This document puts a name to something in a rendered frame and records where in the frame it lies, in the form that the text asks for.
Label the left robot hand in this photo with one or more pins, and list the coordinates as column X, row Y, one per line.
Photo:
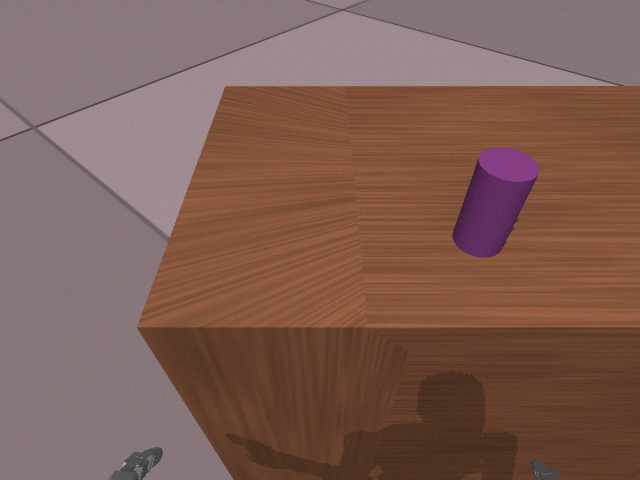
column 137, row 465

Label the can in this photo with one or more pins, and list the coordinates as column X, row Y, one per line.
column 500, row 185

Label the right robot hand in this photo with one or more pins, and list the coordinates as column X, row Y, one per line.
column 541, row 471

